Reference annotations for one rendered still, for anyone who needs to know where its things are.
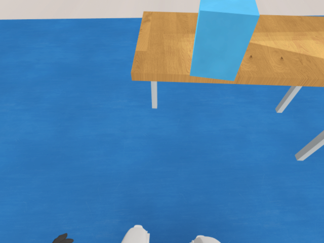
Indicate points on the carton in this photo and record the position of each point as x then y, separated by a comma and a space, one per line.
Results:
223, 32

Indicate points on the table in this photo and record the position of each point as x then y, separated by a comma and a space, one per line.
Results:
283, 51

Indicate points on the robot left hand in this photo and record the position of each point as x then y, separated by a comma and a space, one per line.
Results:
63, 239

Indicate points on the left robot thigh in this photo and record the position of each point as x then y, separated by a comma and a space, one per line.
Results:
136, 235

